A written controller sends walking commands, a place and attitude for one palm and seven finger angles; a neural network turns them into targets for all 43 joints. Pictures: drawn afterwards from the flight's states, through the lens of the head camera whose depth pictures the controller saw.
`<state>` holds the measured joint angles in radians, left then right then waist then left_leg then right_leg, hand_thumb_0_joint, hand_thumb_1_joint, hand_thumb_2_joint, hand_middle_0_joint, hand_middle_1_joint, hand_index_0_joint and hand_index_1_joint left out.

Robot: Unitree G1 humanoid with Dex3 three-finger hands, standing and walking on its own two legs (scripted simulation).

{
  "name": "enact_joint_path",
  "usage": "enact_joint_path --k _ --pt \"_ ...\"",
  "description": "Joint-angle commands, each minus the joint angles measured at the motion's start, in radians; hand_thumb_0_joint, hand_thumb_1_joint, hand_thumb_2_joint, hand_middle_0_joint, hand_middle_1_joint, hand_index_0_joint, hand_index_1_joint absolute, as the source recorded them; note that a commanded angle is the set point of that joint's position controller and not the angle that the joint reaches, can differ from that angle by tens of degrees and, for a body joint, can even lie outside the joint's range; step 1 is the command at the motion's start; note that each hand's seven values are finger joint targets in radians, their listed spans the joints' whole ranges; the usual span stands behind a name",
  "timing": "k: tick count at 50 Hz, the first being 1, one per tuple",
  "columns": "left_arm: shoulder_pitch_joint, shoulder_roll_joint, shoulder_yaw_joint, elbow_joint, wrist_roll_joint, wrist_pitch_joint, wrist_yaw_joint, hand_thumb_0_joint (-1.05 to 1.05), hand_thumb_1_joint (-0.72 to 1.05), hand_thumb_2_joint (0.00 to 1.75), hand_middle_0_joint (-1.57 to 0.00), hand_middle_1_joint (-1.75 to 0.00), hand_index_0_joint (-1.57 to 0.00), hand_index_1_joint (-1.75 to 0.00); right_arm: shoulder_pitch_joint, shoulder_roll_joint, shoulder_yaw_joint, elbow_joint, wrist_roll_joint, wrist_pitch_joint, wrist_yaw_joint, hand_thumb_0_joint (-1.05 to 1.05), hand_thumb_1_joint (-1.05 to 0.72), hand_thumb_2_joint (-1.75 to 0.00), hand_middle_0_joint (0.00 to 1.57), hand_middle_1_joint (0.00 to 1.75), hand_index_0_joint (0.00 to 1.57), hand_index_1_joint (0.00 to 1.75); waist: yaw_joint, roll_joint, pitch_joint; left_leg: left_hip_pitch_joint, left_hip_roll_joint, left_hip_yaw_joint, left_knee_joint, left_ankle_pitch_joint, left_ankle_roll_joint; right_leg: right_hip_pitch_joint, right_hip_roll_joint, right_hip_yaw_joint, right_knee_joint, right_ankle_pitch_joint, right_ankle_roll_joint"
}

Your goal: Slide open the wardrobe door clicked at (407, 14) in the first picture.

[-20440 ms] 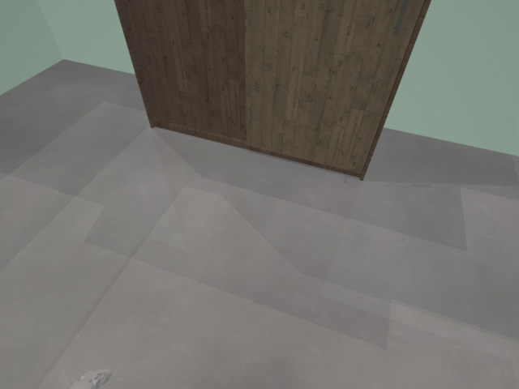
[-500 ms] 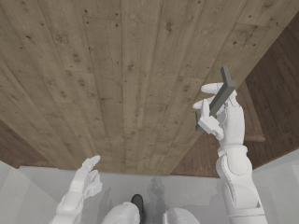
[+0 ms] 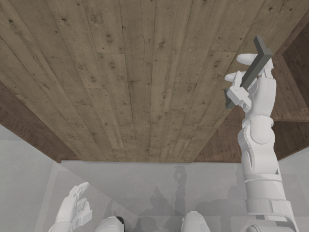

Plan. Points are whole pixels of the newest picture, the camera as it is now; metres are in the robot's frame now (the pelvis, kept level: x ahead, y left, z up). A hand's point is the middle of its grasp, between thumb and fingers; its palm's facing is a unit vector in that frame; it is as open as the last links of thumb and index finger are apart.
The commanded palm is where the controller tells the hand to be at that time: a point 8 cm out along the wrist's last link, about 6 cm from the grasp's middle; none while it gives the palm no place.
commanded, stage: step sideways, sliding the door along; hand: right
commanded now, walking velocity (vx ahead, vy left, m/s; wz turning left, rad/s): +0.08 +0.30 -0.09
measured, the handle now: (242, 77) +0.43 -0.21 +0.13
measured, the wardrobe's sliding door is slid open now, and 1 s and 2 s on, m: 0.50 0.56 0.56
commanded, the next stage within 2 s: stop walking and hold the door there in 0.72 s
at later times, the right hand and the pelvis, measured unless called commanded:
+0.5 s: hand (202, 89) +0.39 -0.10 +0.13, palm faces +0.41 +0.91 -0.10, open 6.1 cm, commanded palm +0.36 -0.06 +0.13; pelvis +0.00 +0.16 -0.01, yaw -4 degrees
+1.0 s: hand (204, 90) +0.39 -0.11 +0.13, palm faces +0.49 +0.83 -0.27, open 6.0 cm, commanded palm +0.35 -0.12 +0.12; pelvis +0.04 +0.23 +0.02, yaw -1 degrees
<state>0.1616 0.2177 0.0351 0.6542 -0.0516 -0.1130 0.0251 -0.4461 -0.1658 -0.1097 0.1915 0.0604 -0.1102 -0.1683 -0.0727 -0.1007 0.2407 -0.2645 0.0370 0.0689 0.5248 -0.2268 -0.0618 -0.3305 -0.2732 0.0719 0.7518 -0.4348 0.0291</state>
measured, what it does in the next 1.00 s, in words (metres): steps to the left: right foot, then left foot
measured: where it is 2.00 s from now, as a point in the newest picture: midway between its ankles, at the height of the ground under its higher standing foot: outside the picture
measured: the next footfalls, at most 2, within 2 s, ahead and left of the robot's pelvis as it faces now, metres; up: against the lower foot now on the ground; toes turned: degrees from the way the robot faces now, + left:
right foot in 0.14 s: +0.01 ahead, -0.09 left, +0.00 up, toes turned -10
left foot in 0.48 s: +0.07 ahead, +0.32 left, +0.00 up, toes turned +1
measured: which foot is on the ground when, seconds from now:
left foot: down 0.00-0.14, up 0.16-0.46, down 0.48-0.68, up 0.70-1.00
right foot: up 0.00-0.12, down 0.14-0.50, up 0.52-0.66, down 0.68-1.00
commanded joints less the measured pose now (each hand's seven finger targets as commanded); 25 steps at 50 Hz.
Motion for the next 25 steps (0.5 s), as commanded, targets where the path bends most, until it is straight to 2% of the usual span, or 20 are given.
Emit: enact_joint_path --k 1,2,3,4,5,6,7,8,9,10,11,13,16,18,19,21,22,23,24,25 --pt "-0.107 0.060 0.030 -0.131 0.016 -0.041 0.064 0.00 0.90 0.90 -0.20 -0.30 -0.20 -0.30 -0.404 -0.006 0.243 -0.379 -0.039 -0.119 0.096 0.00 -0.90 -0.90 0.45 1.40 0.45 1.40 0.049 0.495 -0.637 0.388 0.258 -0.169 0.024 1.051 0.196 -0.095 0.213 -0.062 0.315 -0.199 -0.011" --pt "-0.116 0.050 0.017 -0.117 0.014 -0.039 0.070 0.00 0.90 0.90 -0.20 -0.30 -0.20 -0.30 -0.454 0.039 0.270 -0.387 -0.031 -0.120 0.093 0.00 -0.90 -0.90 0.45 1.40 0.45 1.40 0.080 0.443 -0.611 0.378 0.229 -0.126 0.030 1.032 0.197 -0.089 0.220 -0.081 0.193 -0.151 -0.009" --pt "-0.119 0.058 0.009 -0.097 0.006 -0.032 0.070 0.00 0.90 0.90 -0.20 -0.30 -0.20 -0.30 -0.492 0.065 0.293 -0.372 -0.013 -0.119 0.085 0.00 -0.90 -0.90 0.45 1.40 0.45 1.40 0.114 0.379 -0.582 0.356 0.200 -0.061 0.060 0.954 0.170 -0.040 0.213 -0.102 0.004 -0.033 -0.007" --pt "-0.102 0.069 0.018 -0.098 0.000 -0.014 0.070 0.00 0.90 0.90 -0.20 -0.30 -0.20 -0.30 -0.480 0.089 0.309 -0.335 -0.006 -0.114 0.091 0.00 -0.90 -0.90 0.45 1.40 0.45 1.40 0.126 0.346 -0.586 0.318 0.164 -0.016 0.121 0.871 0.139 0.059 0.201 -0.134 -0.185 0.140 -0.007" --pt "-0.091 0.096 0.037 -0.107 0.003 0.001 0.073 0.00 0.90 0.90 -0.20 -0.30 -0.20 -0.30 -0.507 0.090 0.322 -0.347 0.000 -0.115 0.103 0.00 -0.90 -0.90 0.45 1.40 0.45 1.40 0.143 0.309 -0.609 0.169 0.132 0.013 0.204 0.673 0.099 0.263 0.132 -0.104 -0.312 0.466 -0.024" --pt "-0.088 0.157 0.067 -0.128 0.013 0.000 0.069 0.00 0.90 0.90 -0.20 -0.30 -0.20 -0.30 -0.537 0.117 0.345 -0.371 0.012 -0.112 0.117 0.00 -0.90 -0.90 0.45 1.40 0.45 1.40 0.137 0.093 -0.639 -0.144 0.037 0.019 0.329 0.190 0.039 0.542 -0.104 0.161 -0.303 1.021 -0.122" --pt "-0.063 0.160 0.072 -0.134 0.017 0.002 0.042 0.00 0.90 0.90 -0.20 -0.30 -0.20 -0.30 -0.579 0.156 0.381 -0.354 0.001 -0.107 0.133 0.00 -0.90 -0.90 0.45 1.40 0.45 1.40 0.122 -0.001 -0.681 -0.318 0.009 -0.063 0.481 -0.347 0.038 0.674 -0.300 0.341 -0.250 1.378 -0.226" --pt "-0.069 0.180 0.071 -0.143 0.006 0.015 0.006 0.00 0.90 0.90 -0.20 -0.30 -0.20 -0.30 -0.592 0.163 0.371 -0.259 -0.019 -0.094 0.133 0.00 -0.90 -0.90 0.45 1.40 0.45 1.40 0.108 0.034 -0.680 -0.349 0.021 -0.124 0.609 -0.336 0.062 0.686 -0.297 0.281 -0.235 1.270 -0.251" --pt "-0.095 0.153 0.061 -0.145 0.016 0.015 0.000 0.00 0.90 0.90 -0.20 -0.30 -0.20 -0.30 -0.597 0.215 0.406 -0.232 -0.016 -0.089 0.143 0.00 -0.90 -0.90 0.45 1.40 0.45 1.40 0.116 -0.029 -0.637 -0.387 0.023 -0.132 0.642 -0.304 0.052 0.611 -0.281 0.245 -0.251 1.156 -0.251" --pt "-0.096 0.151 0.062 -0.129 0.020 0.009 -0.005 0.00 0.90 0.90 -0.20 -0.30 -0.20 -0.30 -0.670 0.177 0.395 -0.288 -0.018 -0.099 0.148 0.00 -0.90 -0.90 0.45 1.40 0.45 1.40 0.118 -0.112 -0.612 -0.422 0.053 -0.139 0.623 -0.275 0.050 0.599 -0.262 0.206 -0.244 1.080 -0.251" --pt "-0.101 0.151 0.059 -0.120 0.020 0.011 -0.015 0.00 0.90 0.90 -0.20 -0.30 -0.20 -0.30 -0.702 0.143 0.375 -0.271 -0.020 -0.096 0.148 0.00 -0.90 -0.90 0.45 1.40 0.45 1.40 0.117 -0.123 -0.564 -0.431 0.063 -0.133 0.620 -0.221 0.045 0.562 -0.226 0.154 -0.255 0.996 -0.238" --pt "-0.096 0.163 0.067 -0.118 0.016 0.020 -0.015 0.00 0.90 0.90 -0.20 -0.30 -0.20 -0.30 -0.736 0.113 0.349 -0.254 -0.017 -0.078 0.142 0.00 -0.90 -0.90 0.45 1.40 0.45 1.40 0.098 -0.143 -0.552 -0.398 0.050 -0.091 0.579 -0.154 0.036 0.538 -0.174 0.044 -0.261 0.884 -0.201" --pt "-0.084 0.148 0.058 -0.141 0.018 0.030 -0.009 0.00 0.90 0.90 -0.20 -0.30 -0.20 -0.30 -0.717 0.148 0.367 -0.187 -0.002 -0.062 0.151 0.00 -0.90 -0.90 0.45 1.40 0.45 1.40 0.102 -0.161 -0.558 -0.258 0.027 -0.032 0.433 -0.147 0.030 0.464 -0.135 -0.041 -0.273 0.843 -0.167" --pt "-0.083 0.148 0.050 -0.157 0.011 0.029 -0.001 0.00 0.90 0.90 -0.20 -0.30 -0.20 -0.30 -0.705 0.112 0.335 -0.174 0.007 -0.060 0.145 0.00 -0.90 -0.90 0.45 1.40 0.45 1.40 0.112 -0.182 -0.544 -0.175 -0.002 0.013 0.324 -0.138 0.026 0.445 -0.122 -0.090 -0.264 0.848 -0.149" --pt "-0.077 0.142 0.049 -0.158 0.008 0.030 -0.002 0.00 0.90 0.90 -0.20 -0.30 -0.20 -0.30 -0.687 0.100 0.321 -0.161 0.014 -0.062 0.141 0.00 -0.90 -0.90 0.45 1.40 0.45 1.40 0.112 -0.201 -0.553 -0.133 -0.017 0.025 0.251 -0.150 0.026 0.449 -0.117 -0.081 -0.241 0.880 -0.137" --pt "-0.079 0.136 0.045 -0.161 0.003 0.027 -0.004 0.00 0.90 0.90 -0.20 -0.30 -0.20 -0.30 -0.665 0.068 0.290 -0.161 0.015 -0.076 0.137 0.00 -0.90 -0.90 0.45 1.40 0.45 1.40 0.102 -0.194 -0.567 -0.003 -0.051 0.057 0.088 -0.052 0.028 0.422 -0.088 -0.099 -0.158 0.859 -0.096" --pt "-0.079 0.129 0.040 -0.158 -0.005 0.027 -0.005 0.00 0.90 0.90 -0.20 -0.30 -0.20 -0.30 -0.644 0.043 0.270 -0.156 0.011 -0.083 0.133 0.00 -0.90 -0.90 0.45 1.40 0.45 1.40 0.095 -0.145 -0.577 0.092 -0.047 0.060 -0.021 0.069 0.028 0.372 -0.050 -0.108 -0.092 0.774 -0.066" --pt "-0.073 0.123 0.031 -0.149 -0.017 0.026 -0.002 0.00 0.90 0.90 -0.20 -0.30 -0.20 -0.30 -0.635 0.002 0.254 -0.168 0.003 -0.084 0.124 0.00 -0.90 -0.90 0.45 1.40 0.45 1.40 0.098 -0.092 -0.583 0.157 -0.019 0.049 -0.111 0.261 0.035 0.342 0.016 -0.151 -0.043 0.695 -0.030" --pt "-0.069 0.089 0.023 -0.153 -0.026 0.026 0.004 0.00 0.90 0.90 -0.20 -0.30 -0.20 -0.30 -0.599 -0.048 0.223 -0.157 -0.008 -0.087 0.113 0.00 -0.90 -0.90 0.45 1.40 0.45 1.40 0.096 0.108 -0.617 0.316 0.118 -0.064 -0.096 0.654 0.088 0.163 0.094 -0.160 0.087 0.425 -0.027" --pt "-0.112 0.066 0.021 -0.160 -0.021 0.021 0.019 0.00 0.90 0.90 -0.20 -0.30 -0.20 -0.30 -0.573 -0.119 0.176 -0.146 -0.021 -0.086 0.100 0.00 -0.90 -0.90 0.45 1.40 0.45 1.40 0.076 0.320 -0.609 0.416 0.270 -0.200 -0.007 1.115 0.164 -0.070 0.192 -0.177 0.259 -0.094 -0.020"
